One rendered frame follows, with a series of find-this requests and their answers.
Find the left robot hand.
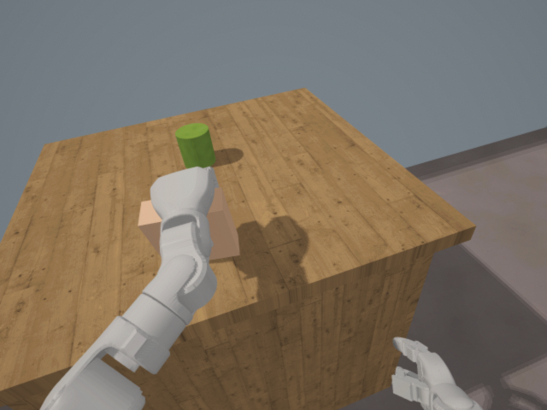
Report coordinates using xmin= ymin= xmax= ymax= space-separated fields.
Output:
xmin=150 ymin=167 xmax=219 ymax=248

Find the right robot hand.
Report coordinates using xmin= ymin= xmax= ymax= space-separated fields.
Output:
xmin=391 ymin=337 xmax=456 ymax=410

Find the robot left forearm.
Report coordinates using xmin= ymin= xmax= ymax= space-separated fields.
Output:
xmin=40 ymin=209 xmax=217 ymax=410

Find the left robot upper arm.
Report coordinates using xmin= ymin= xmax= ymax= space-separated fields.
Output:
xmin=49 ymin=358 xmax=145 ymax=410

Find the robot right forearm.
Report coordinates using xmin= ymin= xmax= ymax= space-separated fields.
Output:
xmin=429 ymin=383 xmax=483 ymax=410

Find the sponge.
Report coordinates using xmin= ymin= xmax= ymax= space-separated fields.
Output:
xmin=138 ymin=187 xmax=240 ymax=260

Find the table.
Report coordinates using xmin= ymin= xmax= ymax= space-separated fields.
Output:
xmin=0 ymin=88 xmax=476 ymax=410

